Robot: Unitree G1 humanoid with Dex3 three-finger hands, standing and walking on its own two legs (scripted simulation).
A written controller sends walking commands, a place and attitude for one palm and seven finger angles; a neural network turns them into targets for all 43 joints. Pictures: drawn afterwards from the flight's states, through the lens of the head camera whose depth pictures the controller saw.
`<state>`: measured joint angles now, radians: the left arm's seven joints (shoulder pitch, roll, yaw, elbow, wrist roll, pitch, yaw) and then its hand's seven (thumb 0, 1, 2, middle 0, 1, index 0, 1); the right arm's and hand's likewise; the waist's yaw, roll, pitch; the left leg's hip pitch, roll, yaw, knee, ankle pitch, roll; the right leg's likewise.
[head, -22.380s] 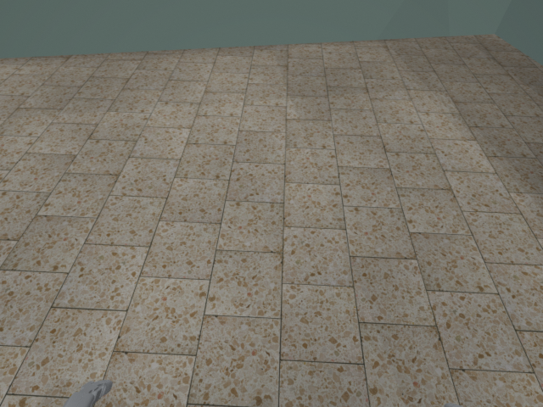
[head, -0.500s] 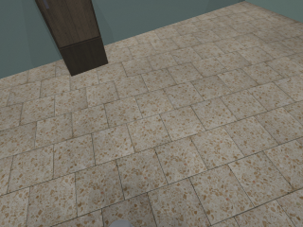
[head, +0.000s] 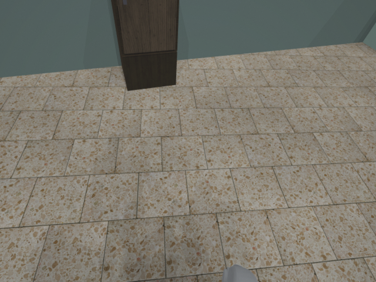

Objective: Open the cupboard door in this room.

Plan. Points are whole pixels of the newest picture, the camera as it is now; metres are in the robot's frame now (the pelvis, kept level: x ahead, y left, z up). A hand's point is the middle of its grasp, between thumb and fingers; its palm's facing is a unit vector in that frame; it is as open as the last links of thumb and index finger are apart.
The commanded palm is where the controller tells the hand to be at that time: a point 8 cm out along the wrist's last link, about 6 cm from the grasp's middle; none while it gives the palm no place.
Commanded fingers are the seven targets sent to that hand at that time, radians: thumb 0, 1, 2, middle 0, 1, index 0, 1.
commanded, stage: turn or walk to find it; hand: left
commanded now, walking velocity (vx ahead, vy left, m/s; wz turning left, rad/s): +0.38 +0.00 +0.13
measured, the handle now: out of the picture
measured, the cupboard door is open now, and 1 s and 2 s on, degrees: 0 0 0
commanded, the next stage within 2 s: stand and wait in 0.78 s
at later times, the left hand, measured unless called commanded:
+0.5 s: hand (140, 237) +0.25 +0.14 -0.17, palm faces +0.11 -0.96 -0.24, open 7.2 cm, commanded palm none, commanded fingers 0.00 0.90 0.90 -0.20 -0.30 -0.20 -0.30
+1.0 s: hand (133, 196) +0.38 +0.19 -0.19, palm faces +0.22 -0.96 -0.16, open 7.3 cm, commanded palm none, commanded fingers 0.00 0.90 0.90 -0.20 -0.30 -0.20 -0.30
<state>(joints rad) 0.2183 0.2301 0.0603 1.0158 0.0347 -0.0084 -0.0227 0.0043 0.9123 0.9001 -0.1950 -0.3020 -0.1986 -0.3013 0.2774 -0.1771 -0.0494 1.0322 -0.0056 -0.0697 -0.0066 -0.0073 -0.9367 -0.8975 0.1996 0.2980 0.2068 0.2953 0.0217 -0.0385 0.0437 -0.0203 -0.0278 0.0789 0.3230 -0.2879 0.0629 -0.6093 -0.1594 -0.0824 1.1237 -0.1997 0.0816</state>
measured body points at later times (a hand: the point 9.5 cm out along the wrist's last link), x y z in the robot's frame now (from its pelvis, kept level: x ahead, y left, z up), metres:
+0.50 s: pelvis +0.24 -0.05 -0.01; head +0.26 -0.07 +0.44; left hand +0.25 +0.19 -0.15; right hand +0.26 -0.28 -0.17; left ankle +0.23 +0.12 -0.65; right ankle +0.26 -0.12 -0.75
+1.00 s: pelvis +0.43 +0.03 -0.01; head +0.45 +0.04 +0.44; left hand +0.37 +0.24 -0.17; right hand +0.57 -0.18 -0.15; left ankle +0.44 +0.12 -0.75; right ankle +0.43 -0.11 -0.67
